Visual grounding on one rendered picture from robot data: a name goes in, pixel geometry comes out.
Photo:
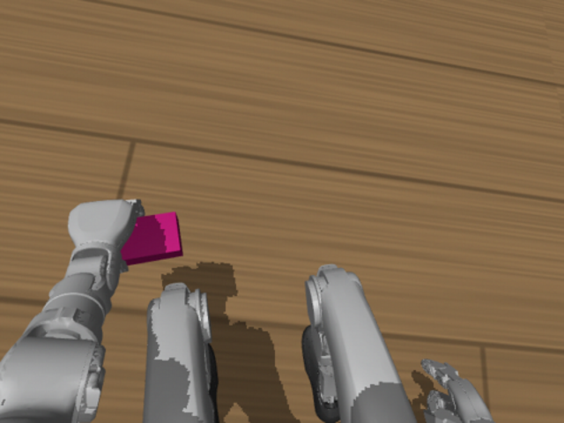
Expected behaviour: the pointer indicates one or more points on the left robot arm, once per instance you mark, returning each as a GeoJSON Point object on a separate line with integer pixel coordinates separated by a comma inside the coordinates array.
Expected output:
{"type": "Point", "coordinates": [54, 373]}

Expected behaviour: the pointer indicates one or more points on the left robot hand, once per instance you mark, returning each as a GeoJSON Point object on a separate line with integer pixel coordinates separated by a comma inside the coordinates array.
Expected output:
{"type": "Point", "coordinates": [108, 221]}

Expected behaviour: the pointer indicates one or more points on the right robot hand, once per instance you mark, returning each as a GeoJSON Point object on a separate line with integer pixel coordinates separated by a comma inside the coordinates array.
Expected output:
{"type": "Point", "coordinates": [463, 404]}

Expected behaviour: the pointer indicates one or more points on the right robot foot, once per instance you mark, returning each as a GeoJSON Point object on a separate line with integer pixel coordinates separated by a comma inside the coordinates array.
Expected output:
{"type": "Point", "coordinates": [326, 412]}

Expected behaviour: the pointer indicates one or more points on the small box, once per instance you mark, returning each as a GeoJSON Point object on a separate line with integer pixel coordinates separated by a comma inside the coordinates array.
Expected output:
{"type": "Point", "coordinates": [154, 238]}

